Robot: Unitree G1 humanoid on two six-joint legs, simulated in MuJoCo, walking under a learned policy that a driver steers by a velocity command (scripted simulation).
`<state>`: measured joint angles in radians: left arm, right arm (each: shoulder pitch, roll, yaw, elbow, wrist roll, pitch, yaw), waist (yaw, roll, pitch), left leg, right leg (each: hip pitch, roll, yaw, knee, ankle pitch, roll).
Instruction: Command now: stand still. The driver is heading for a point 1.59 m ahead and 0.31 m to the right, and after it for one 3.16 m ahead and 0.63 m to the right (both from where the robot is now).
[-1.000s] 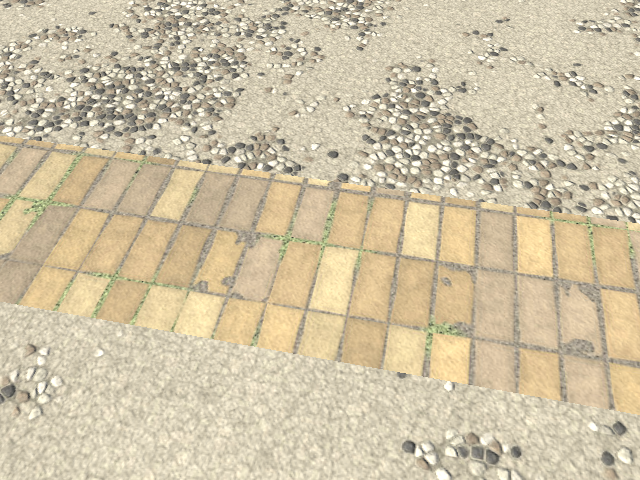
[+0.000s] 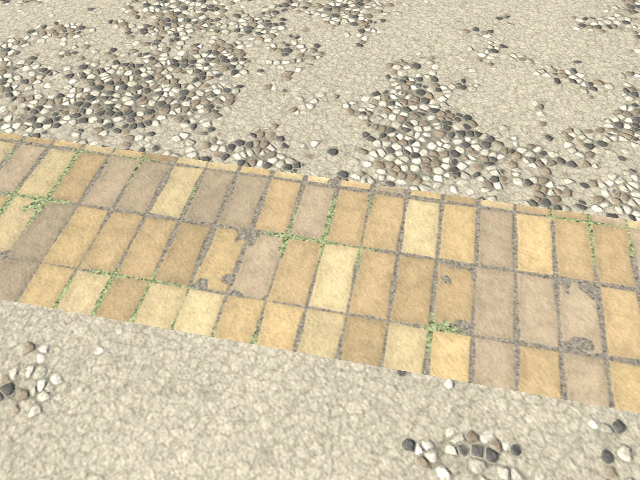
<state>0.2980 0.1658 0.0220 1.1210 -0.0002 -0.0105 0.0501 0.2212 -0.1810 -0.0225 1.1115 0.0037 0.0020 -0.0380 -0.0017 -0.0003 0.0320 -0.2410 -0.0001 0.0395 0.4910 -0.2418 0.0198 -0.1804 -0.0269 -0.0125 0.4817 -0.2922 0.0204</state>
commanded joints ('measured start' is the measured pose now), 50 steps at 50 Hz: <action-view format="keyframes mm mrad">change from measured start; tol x16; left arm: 1 77 85 13 -10 0 -3 3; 41 21 45 21 -99 -27 -69 -25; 48 379 219 72 -10 8 -72 -30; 50 230 122 40 -53 6 -91 -32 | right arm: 1 43 -91 -14 -20 0 -5 -3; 39 225 -184 -59 -7 29 -42 -1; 50 50 -90 -34 -101 24 -66 12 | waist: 1 0 -1 17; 39 -49 179 107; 45 91 75 91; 48 104 -338 -24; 50 24 -127 29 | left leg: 1 42 38 -43 -83 123 28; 32 40 37 -39 -74 128 24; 37 -31 125 -195 -161 -585 122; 42 -55 353 -518 -339 -536 231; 46 -251 77 -69 45 -74 57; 48 -473 -40 -8 554 -362 -20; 50 -509 35 -86 728 -284 -7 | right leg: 1 -72 -8 4 -85 115 -23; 32 -75 -4 4 -80 118 -24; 37 -261 28 -31 69 -351 -84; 41 -333 -13 -1 408 -228 -120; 45 61 58 -83 -36 25 -120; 48 236 -376 548 -235 375 -301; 50 183 -327 389 -166 573 -278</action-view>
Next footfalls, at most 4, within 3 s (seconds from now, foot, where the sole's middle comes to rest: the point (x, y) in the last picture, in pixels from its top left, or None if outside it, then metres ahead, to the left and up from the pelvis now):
1.24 left None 0.26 0.09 -0.77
2.44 right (408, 425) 0.62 -0.16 -0.77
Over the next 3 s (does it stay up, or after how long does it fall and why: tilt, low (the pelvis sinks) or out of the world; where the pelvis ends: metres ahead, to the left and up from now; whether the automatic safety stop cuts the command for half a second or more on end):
stays up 0.75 -0.03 -0.01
